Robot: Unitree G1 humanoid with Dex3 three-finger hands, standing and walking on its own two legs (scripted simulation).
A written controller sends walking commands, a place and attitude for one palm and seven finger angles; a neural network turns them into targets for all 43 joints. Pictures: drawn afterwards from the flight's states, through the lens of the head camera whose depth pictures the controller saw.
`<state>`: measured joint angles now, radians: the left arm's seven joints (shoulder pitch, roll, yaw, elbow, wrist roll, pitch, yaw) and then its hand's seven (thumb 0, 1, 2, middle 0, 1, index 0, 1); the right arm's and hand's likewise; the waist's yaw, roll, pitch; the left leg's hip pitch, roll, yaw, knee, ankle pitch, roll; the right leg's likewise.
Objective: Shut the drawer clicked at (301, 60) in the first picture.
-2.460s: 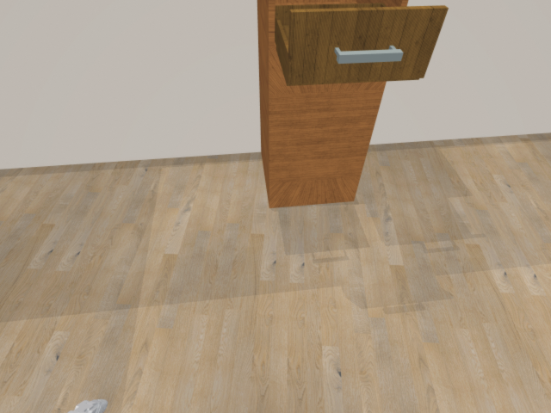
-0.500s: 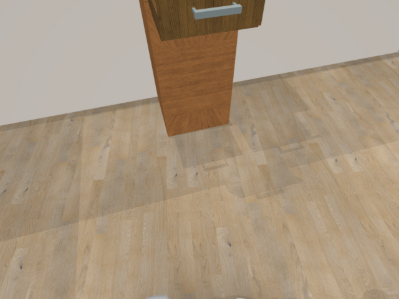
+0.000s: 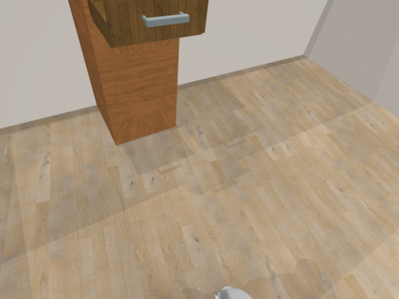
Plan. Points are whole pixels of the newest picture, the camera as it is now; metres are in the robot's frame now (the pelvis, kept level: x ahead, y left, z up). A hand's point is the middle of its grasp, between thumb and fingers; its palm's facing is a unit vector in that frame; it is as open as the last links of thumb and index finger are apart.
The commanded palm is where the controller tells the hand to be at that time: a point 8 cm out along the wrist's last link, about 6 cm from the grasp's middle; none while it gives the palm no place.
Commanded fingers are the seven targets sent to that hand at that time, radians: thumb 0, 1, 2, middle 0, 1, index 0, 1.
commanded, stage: walk to a spot facing it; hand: left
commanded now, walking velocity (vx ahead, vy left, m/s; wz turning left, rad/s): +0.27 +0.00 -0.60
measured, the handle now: (165, 18) +0.96 +0.22 +0.12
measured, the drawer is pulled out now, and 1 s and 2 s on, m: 0.27 0.27 0.27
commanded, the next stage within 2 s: turn to face it in 1.56 s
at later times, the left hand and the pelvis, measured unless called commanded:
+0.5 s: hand (175, 252) +0.25 +0.07 -0.16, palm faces -0.33 -0.92 -0.19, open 7.4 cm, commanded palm none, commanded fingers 0.00 0.90 0.90 -0.20 -0.30 -0.20 -0.30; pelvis +0.07 -0.06 -0.01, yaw -18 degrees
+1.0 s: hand (178, 211) +0.37 +0.08 -0.17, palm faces -0.41 -0.90 -0.15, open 7.4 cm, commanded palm none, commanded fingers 0.00 0.90 0.90 -0.20 -0.30 -0.20 -0.30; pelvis +0.27 -0.08 +0.01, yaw -30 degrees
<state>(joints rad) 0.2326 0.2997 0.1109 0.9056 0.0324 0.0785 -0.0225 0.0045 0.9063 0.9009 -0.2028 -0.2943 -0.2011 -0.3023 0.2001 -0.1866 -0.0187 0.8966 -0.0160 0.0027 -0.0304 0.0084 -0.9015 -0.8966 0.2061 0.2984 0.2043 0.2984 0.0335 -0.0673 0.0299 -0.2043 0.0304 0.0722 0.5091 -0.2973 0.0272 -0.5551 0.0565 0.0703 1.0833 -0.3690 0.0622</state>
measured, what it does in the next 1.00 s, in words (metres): walks ahead, turning right: right foot, then left foot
